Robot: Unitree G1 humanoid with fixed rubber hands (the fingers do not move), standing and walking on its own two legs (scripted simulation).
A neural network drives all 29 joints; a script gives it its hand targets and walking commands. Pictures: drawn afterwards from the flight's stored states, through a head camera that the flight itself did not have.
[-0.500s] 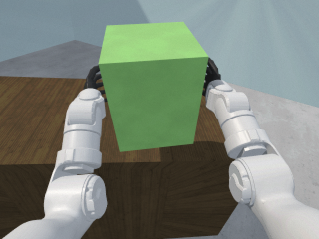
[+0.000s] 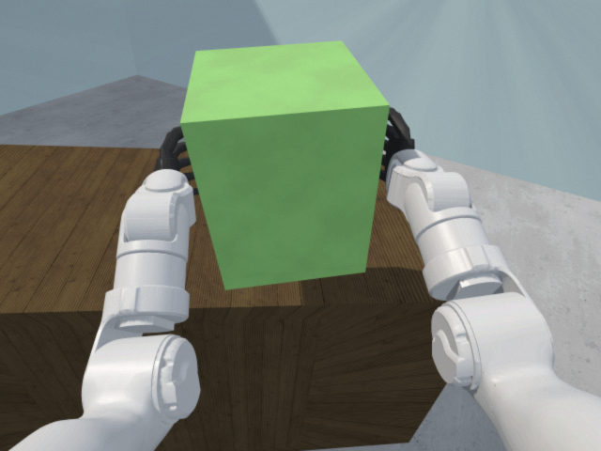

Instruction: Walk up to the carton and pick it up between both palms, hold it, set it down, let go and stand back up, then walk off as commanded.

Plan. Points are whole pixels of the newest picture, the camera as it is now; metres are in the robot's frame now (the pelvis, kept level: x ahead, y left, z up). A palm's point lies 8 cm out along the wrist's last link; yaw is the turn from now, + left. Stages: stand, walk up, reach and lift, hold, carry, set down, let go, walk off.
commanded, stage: hold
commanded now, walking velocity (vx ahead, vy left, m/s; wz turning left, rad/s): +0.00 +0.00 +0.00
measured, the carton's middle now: (283, 165) +0.44 +0.00 +0.22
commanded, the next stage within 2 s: none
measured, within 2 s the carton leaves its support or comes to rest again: neither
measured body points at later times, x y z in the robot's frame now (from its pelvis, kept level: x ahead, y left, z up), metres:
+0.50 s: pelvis +0.00 +0.00 +0.00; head -0.06 +0.02 +0.45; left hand +0.41 +0.15 +0.22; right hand +0.41 -0.14 +0.26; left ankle +0.10 +0.10 -0.74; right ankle -0.02 -0.12 -0.74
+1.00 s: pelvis +0.00 +0.00 +0.00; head -0.05 +0.02 +0.45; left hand +0.41 +0.15 +0.22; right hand +0.41 -0.14 +0.25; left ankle +0.10 +0.10 -0.74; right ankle -0.02 -0.13 -0.74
